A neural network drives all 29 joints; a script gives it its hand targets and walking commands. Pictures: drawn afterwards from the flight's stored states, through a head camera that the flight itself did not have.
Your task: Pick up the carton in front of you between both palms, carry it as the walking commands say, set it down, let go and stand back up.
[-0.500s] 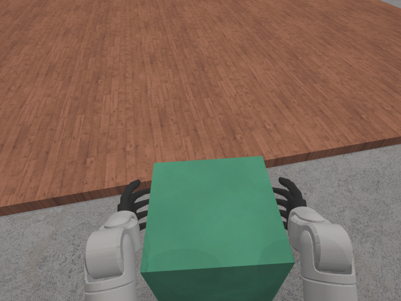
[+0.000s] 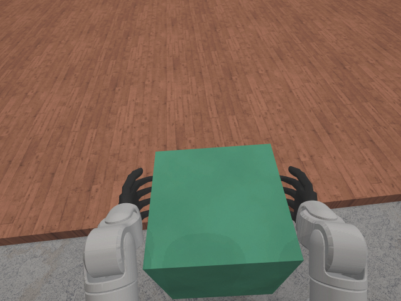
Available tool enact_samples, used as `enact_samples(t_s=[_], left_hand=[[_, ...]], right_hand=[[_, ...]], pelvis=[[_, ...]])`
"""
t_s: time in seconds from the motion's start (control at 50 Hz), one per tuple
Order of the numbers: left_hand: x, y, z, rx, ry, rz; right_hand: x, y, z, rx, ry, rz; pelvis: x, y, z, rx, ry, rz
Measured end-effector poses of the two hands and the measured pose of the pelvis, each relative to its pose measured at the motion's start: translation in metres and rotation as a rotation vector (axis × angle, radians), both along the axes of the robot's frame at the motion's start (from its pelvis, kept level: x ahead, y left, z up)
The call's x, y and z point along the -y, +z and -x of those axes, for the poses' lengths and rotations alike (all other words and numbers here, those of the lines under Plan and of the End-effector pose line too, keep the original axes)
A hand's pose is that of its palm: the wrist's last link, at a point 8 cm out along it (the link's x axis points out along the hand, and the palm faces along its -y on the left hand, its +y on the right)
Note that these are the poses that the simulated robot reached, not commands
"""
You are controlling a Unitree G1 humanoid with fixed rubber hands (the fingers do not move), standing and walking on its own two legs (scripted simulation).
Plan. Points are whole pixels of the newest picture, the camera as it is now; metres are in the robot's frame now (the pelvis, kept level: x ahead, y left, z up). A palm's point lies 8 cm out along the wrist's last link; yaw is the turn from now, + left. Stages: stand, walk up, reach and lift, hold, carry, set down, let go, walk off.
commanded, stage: carry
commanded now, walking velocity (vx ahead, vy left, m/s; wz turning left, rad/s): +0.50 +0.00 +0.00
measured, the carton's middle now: (217, 227) +0.28 +0.00 +0.02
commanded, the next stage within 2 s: none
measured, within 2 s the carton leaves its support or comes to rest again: neither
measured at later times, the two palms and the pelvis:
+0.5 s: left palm (154, 56) +0.73 +0.17 +0.14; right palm (262, 57) +0.70 -0.13 +0.14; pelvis +0.32 +0.04 -0.01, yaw -3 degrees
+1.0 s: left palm (168, 16) +1.09 +0.17 +0.12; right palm (244, 11) +1.12 -0.13 +0.11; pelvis +0.71 -0.01 -0.01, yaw -4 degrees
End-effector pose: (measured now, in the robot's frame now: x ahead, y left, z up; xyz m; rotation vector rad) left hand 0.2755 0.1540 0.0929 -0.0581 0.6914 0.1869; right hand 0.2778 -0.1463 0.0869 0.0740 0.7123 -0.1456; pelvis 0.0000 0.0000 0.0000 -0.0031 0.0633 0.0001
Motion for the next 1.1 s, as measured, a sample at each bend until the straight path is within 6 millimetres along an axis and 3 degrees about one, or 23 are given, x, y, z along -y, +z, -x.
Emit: enact_samples(t_s=[0.14, 0.22, 0.3, 0.36, 0.42, 0.52, 0.66, 0.74, 0.8, 0.86, 0.92, 1.0, 1.06, 1.1], left_hand=[[0.002, 0.049, -0.103, 0.126, 0.013, 0.013], [0.001, 0.069, -0.181, 0.168, -0.037, -0.017], [-0.008, 0.075, -0.269, 0.159, -0.086, -0.043], [-0.014, 0.068, -0.338, 0.133, -0.133, -0.048], [-0.014, 0.056, -0.394, 0.035, -0.16, -0.034], [-0.012, 0.046, -0.473, -0.059, -0.154, -0.002], [-0.008, 0.045, -0.572, -0.006, -0.102, 0.043], [0.002, 0.047, -0.629, 0.05, -0.085, 0.044], [0.019, 0.045, -0.678, 0.052, -0.107, 0.049], [0.031, 0.045, -0.727, 0.074, -0.099, 0.029], [0.02, 0.037, -0.768, 0.091, -0.047, -0.008], [-0.012, 0.024, -0.817, 0.061, 0.053, -0.013], [-0.02, 0.026, -0.88, 0.061, 0.066, 0.021], [-0.008, 0.034, -0.937, 0.1, -0.001, 0.039]], right_hand=[[0.002, 0.047, -0.103, 0.125, -0.009, -0.019], [0.001, 0.067, -0.174, 0.169, -0.008, 0.025], [-0.008, 0.079, -0.257, 0.16, 0.004, 0.09], [-0.014, 0.079, -0.317, 0.129, -0.007, 0.131], [-0.015, 0.068, -0.365, 0.028, -0.021, 0.139], [-0.013, 0.054, -0.435, -0.065, -0.056, 0.103], [-0.009, 0.051, -0.537, -0.008, -0.093, 0.05], [0.001, 0.049, -0.596, 0.049, -0.099, 0.028], [0.017, 0.045, -0.642, 0.05, -0.112, 0.022], [0.028, 0.044, -0.698, 0.071, -0.079, 0.002], [0.018, 0.04, -0.762, 0.09, -0.009, 0.001], [-0.015, 0.027, -0.842, 0.061, 0.068, -0.04], [-0.022, 0.025, -0.899, 0.059, 0.056, -0.039], [-0.01, 0.035, -0.933, 0.098, -0.005, 0.001]], pelvis=[[0.001, 0.014, -0.086, -0.017, -0.015, -0.025], [-0.007, 0.008, -0.14, -0.012, -0.027, -0.013], [-0.02, -0.008, -0.201, -0.005, -0.041, 0.004], [-0.031, -0.025, -0.244, 0.006, -0.053, 0.001], [-0.038, -0.021, -0.276, -0.006, -0.049, 0.009], [-0.045, -0.005, -0.328, -0.035, -0.046, 0.021], [-0.036, 0.0, -0.42, -0.061, -0.03, 0.025], [-0.026, -0.006, -0.488, -0.072, -0.017, 0.028], [-0.016, -0.004, -0.542, -0.095, -0.029, 0.03], [-0.003, -0.009, -0.596, -0.108, -0.03, 0.007], [0.005, -0.012, -0.641, -0.11, -0.041, -0.007], [0.008, -0.009, -0.715, -0.071, -0.071, -0.028], [0.004, -0.007, -0.781, -0.04, -0.06, -0.023], [-0.003, -0.01, -0.828, 0.002, -0.064, -0.004]])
